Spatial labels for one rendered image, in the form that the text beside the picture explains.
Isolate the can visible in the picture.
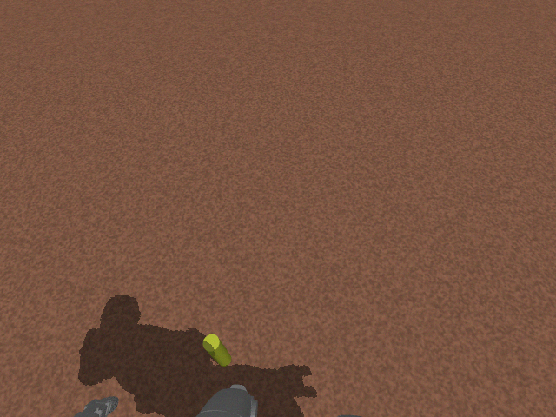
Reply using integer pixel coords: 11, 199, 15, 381
203, 334, 231, 367

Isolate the left robot hand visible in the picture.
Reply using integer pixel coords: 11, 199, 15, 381
74, 396, 119, 417

